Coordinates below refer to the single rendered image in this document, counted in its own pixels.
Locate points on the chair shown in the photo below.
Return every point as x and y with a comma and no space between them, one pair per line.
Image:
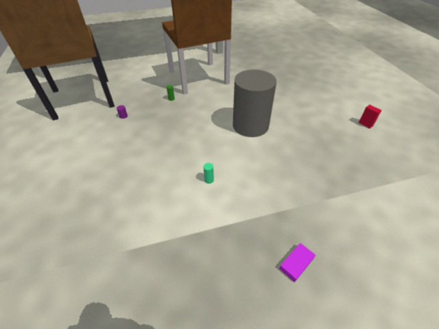
44,32
198,22

